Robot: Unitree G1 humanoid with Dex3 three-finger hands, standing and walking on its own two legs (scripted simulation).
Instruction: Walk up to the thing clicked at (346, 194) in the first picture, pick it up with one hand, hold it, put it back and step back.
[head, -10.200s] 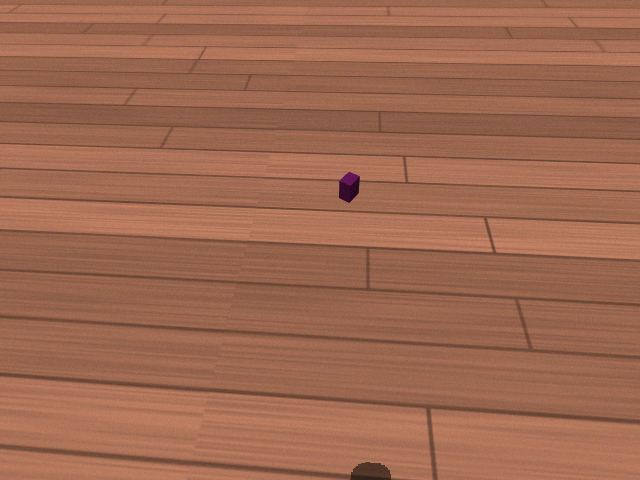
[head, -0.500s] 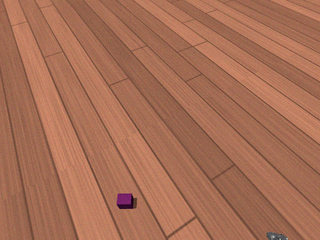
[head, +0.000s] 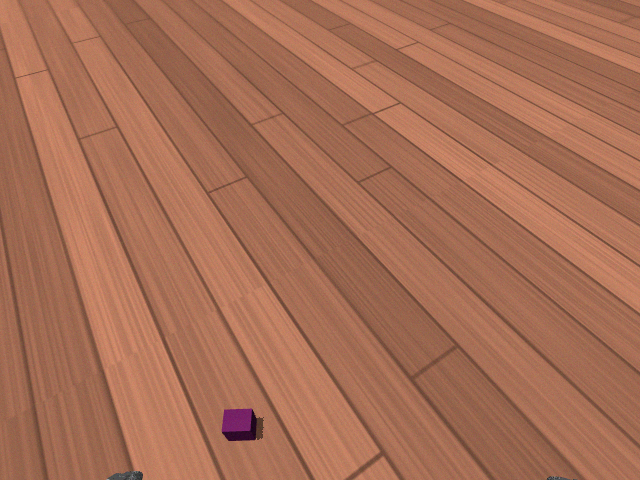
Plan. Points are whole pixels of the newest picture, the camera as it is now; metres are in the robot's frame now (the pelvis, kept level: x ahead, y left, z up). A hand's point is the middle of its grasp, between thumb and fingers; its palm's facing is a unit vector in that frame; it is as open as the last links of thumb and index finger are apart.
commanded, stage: walk up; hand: left
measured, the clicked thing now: (240, 425) +0.38 +0.25 -0.73
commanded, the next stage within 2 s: stand in 0.80 s
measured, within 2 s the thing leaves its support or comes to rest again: neither
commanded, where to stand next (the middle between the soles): +0.01 +0.00 m, yaw +2 degrees
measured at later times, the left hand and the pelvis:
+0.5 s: hand out of the picture +0.07 +0.24 -0.16, palm faces +0.00 -0.94 -0.33, open 7.4 cm; pelvis -0.01 -0.01 +0.00, yaw +0 degrees
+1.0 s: hand out of the picture +0.07 +0.25 -0.16, palm faces -0.03 -0.94 -0.34, open 7.4 cm; pelvis +0.00 +0.00 +0.00, yaw +0 degrees
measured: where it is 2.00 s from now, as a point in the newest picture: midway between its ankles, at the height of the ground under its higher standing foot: outside the picture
